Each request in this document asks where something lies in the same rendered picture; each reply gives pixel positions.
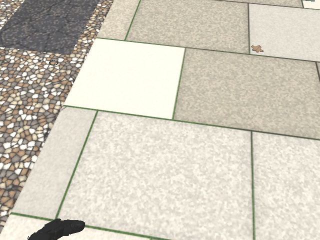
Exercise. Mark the robot left hand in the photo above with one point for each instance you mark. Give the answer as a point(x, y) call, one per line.
point(57, 229)

